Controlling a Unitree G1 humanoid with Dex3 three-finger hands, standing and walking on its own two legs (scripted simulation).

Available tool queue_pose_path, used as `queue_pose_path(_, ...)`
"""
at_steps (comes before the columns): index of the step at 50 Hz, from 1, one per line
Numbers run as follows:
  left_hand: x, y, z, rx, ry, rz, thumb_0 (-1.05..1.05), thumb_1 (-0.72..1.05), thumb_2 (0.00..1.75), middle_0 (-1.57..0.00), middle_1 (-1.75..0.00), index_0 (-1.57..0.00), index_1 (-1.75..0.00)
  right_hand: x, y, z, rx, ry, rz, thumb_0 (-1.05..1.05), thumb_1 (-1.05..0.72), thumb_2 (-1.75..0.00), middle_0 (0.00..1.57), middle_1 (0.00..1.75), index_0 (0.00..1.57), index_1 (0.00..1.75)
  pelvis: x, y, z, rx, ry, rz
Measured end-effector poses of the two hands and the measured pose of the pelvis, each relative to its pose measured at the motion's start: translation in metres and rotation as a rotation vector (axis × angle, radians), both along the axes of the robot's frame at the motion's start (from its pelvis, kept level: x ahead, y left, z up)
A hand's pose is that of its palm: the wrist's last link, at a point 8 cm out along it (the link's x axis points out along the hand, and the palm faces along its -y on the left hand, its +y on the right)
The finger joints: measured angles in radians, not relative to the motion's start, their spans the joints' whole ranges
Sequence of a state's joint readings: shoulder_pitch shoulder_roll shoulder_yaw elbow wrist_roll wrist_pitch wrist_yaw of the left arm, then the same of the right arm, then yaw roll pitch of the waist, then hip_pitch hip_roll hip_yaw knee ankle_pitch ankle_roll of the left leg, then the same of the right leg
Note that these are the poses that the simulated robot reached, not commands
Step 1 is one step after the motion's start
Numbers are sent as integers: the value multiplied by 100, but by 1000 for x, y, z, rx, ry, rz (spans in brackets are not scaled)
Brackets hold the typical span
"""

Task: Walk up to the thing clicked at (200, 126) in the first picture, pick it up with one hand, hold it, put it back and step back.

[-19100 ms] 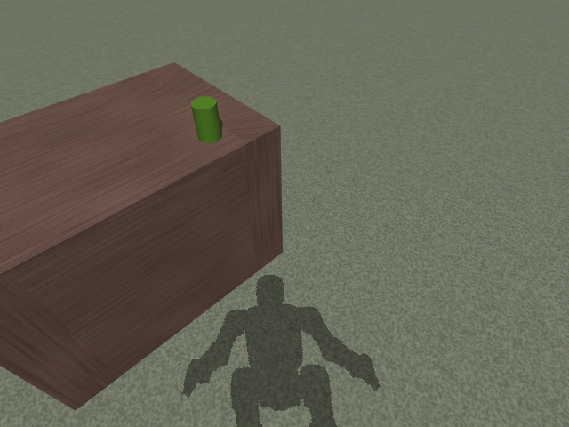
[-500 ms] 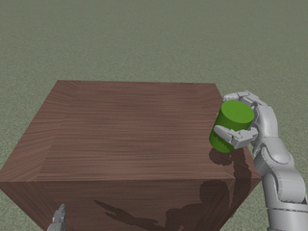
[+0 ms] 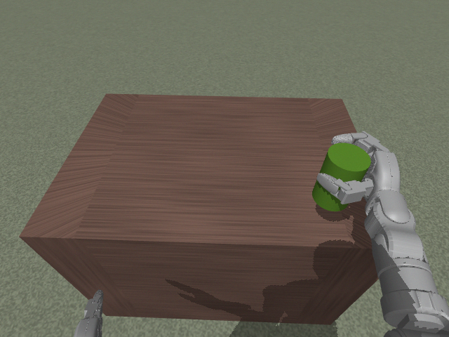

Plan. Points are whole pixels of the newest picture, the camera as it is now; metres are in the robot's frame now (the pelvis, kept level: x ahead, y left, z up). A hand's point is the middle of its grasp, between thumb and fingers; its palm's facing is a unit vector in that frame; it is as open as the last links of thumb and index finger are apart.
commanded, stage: crouch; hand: right
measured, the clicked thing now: (338, 178) +0.39 -0.18 +0.09
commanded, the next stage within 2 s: lower in 0.56 s
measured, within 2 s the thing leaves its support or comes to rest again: rests again in 1.74 s
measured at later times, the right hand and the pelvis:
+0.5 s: hand (339, 167) +0.44 -0.20 +0.07, palm faces +0.15 +0.99 +0.01, open 10.0 cm; pelvis +0.00 -0.01 -0.01, yaw +1 degrees
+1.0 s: hand (330, 179) +0.45 -0.20 +0.02, palm faces +0.14 +0.99 +0.02, open 10.0 cm; pelvis +0.00 -0.01 -0.04, yaw +1 degrees
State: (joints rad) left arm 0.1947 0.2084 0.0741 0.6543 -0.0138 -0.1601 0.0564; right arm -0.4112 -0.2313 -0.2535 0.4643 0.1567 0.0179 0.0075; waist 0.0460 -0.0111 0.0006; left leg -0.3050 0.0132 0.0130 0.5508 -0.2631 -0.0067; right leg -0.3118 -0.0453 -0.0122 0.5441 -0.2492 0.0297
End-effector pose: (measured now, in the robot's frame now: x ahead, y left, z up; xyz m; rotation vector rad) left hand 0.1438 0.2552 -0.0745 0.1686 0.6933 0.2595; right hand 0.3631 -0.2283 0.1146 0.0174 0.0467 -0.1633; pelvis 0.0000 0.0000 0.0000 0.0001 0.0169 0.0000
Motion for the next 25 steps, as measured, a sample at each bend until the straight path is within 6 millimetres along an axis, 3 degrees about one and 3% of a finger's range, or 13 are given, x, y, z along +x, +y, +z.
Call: queue_pose_path(25, -10, -8, -1, 45, 17, 18, -1, -53, 6, -6, -4, -6, -4, 44, -17, -41, -4, -22, 9, 0, 43, -114, 72, 108, 74, 109, -1, -12, -14, 15, 117, 13)
